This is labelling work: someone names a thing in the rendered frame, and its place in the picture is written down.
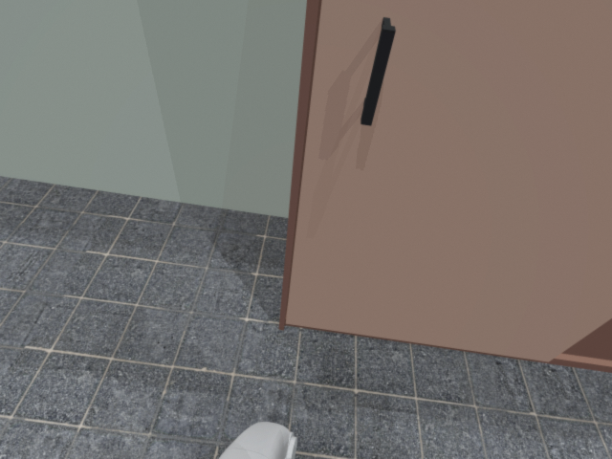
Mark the handle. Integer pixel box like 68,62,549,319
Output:
361,17,396,126

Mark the wardrobe door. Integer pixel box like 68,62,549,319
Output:
286,0,612,362
562,318,612,361

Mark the left robot thigh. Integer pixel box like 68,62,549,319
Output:
219,422,297,459

